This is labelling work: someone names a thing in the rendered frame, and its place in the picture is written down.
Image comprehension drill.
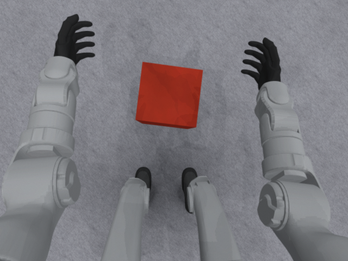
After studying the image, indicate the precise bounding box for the carton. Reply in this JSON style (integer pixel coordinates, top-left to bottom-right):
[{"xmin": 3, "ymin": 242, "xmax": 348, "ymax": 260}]
[{"xmin": 135, "ymin": 62, "xmax": 203, "ymax": 129}]

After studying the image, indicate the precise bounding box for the robot left upper arm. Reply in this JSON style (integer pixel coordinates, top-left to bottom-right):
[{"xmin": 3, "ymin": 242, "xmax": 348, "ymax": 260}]
[{"xmin": 0, "ymin": 156, "xmax": 81, "ymax": 261}]

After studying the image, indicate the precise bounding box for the right robot forearm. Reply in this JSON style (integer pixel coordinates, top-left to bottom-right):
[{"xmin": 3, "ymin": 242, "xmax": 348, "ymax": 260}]
[{"xmin": 254, "ymin": 81, "xmax": 331, "ymax": 224}]

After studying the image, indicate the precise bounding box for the left robot forearm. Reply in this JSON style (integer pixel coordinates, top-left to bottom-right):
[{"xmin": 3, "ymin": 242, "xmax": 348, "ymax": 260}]
[{"xmin": 2, "ymin": 56, "xmax": 80, "ymax": 206}]

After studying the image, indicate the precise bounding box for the robot left hand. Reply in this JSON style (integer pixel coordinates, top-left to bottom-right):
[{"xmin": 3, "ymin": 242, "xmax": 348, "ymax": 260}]
[{"xmin": 54, "ymin": 14, "xmax": 95, "ymax": 65}]

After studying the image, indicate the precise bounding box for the right robot shin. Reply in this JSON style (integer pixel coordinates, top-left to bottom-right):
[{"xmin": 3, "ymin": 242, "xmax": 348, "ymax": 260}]
[{"xmin": 188, "ymin": 176, "xmax": 216, "ymax": 190}]

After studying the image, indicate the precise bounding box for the left robot shin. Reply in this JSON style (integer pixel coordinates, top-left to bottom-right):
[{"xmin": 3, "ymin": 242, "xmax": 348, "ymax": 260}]
[{"xmin": 120, "ymin": 178, "xmax": 146, "ymax": 194}]

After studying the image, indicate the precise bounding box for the robot right hand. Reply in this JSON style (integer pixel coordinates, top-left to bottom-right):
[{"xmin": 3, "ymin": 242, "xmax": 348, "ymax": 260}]
[{"xmin": 241, "ymin": 38, "xmax": 281, "ymax": 90}]

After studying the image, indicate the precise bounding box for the robot right upper arm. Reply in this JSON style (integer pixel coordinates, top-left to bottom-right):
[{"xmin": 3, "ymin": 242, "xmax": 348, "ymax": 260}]
[{"xmin": 257, "ymin": 180, "xmax": 348, "ymax": 261}]

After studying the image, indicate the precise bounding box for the robot shin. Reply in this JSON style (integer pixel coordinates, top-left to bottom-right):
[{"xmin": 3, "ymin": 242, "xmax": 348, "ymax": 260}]
[
  {"xmin": 188, "ymin": 176, "xmax": 216, "ymax": 190},
  {"xmin": 120, "ymin": 178, "xmax": 146, "ymax": 194}
]

